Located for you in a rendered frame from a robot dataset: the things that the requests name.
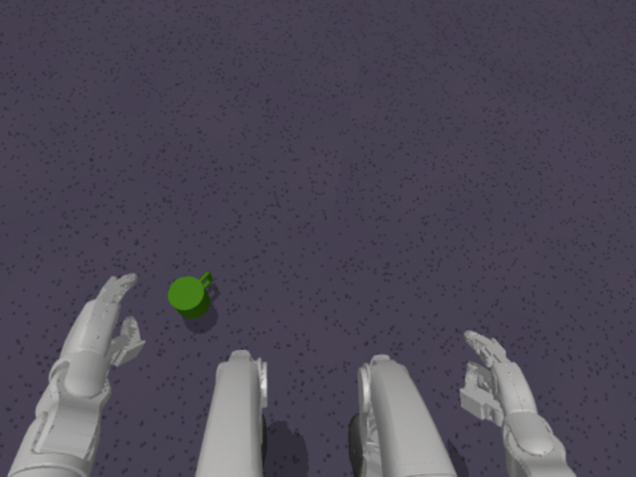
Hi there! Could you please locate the right robot hand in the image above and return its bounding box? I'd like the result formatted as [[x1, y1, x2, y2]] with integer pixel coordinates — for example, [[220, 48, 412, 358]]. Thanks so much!
[[460, 330, 538, 428]]

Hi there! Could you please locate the right robot arm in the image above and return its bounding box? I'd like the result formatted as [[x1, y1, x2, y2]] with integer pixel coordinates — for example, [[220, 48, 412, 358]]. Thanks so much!
[[502, 411, 576, 477]]

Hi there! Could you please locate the mug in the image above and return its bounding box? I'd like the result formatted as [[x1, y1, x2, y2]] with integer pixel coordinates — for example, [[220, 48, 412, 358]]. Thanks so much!
[[168, 271, 213, 319]]

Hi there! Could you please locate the left robot hand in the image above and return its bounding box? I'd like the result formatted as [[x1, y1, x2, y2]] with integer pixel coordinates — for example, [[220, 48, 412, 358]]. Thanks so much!
[[60, 273, 145, 367]]

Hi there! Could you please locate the left robot arm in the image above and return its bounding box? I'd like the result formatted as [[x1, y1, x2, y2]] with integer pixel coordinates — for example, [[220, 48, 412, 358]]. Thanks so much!
[[7, 352, 111, 477]]

